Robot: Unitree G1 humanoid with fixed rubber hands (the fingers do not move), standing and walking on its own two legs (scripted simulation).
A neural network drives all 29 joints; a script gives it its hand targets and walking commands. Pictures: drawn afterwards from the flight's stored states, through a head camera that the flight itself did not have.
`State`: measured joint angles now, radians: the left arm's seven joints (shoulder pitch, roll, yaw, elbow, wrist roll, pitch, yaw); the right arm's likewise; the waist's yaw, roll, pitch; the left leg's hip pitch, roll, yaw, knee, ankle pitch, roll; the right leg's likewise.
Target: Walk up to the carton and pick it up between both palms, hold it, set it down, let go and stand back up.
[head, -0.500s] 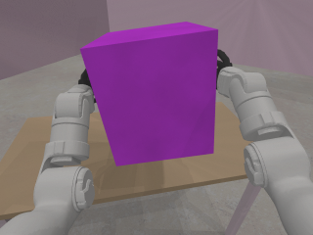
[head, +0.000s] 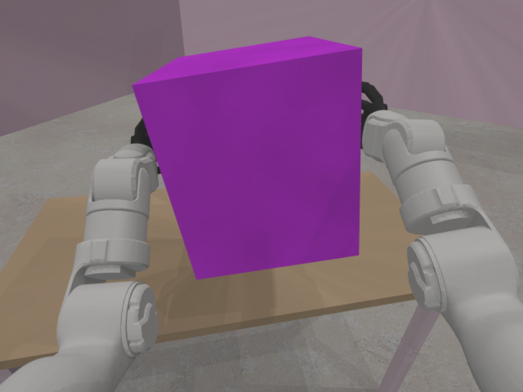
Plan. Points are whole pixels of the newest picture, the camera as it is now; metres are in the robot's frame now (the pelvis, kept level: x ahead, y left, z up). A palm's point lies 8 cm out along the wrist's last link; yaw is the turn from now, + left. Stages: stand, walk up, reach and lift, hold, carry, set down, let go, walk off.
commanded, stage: hold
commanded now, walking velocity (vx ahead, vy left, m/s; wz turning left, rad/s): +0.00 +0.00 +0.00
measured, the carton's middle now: (258, 145) +0.43 -0.01 +0.25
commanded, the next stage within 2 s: none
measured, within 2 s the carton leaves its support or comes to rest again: neither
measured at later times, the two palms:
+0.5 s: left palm (143, 156) +0.37 +0.17 +0.26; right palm (372, 128) +0.37 -0.17 +0.30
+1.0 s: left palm (148, 156) +0.38 +0.16 +0.26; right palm (374, 128) +0.38 -0.17 +0.30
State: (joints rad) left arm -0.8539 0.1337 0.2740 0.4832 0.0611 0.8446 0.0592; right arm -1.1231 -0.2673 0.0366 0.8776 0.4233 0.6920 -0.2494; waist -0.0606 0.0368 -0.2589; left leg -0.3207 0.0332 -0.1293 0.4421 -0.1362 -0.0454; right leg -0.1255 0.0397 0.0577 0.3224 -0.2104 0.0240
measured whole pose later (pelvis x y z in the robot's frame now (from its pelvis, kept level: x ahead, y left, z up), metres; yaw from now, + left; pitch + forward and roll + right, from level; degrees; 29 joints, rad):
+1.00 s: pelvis +0.01 +0.00 +0.00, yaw +0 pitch +1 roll -2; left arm -0.84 0.13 0.28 0.46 0.07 0.85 0.05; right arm -1.10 -0.27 0.06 0.85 0.44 0.69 -0.25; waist -0.06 0.03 -0.25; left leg -0.30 0.04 -0.13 0.43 -0.14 -0.05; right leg -0.11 0.04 0.06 0.32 -0.21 0.02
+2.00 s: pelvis +0.00 +0.00 +0.00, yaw +0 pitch +0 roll -2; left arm -0.85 0.13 0.28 0.48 0.07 0.84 0.05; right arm -1.12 -0.27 0.04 0.88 0.43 0.69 -0.25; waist -0.06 0.03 -0.26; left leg -0.31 0.04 -0.14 0.44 -0.14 -0.05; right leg -0.12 0.05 0.06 0.32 -0.21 0.02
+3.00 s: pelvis +0.00 +0.00 +0.00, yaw +0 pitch +0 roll -3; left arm -0.86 0.14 0.27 0.48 0.08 0.86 0.05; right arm -1.12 -0.27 0.05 0.89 0.44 0.68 -0.25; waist -0.06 0.02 -0.26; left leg -0.31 0.03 -0.14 0.45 -0.14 -0.05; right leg -0.12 0.04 0.06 0.32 -0.21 0.02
